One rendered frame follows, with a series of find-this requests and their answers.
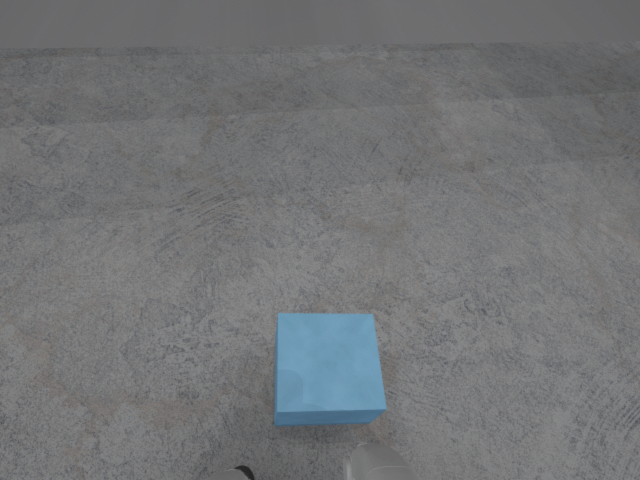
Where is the right robot thigh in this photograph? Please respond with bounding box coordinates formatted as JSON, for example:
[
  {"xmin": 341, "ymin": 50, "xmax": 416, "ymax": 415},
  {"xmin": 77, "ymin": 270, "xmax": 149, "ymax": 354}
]
[{"xmin": 343, "ymin": 444, "xmax": 421, "ymax": 480}]

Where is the carton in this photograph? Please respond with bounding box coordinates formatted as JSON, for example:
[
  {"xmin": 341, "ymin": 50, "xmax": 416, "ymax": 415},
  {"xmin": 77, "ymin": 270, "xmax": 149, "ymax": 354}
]
[{"xmin": 274, "ymin": 313, "xmax": 387, "ymax": 426}]

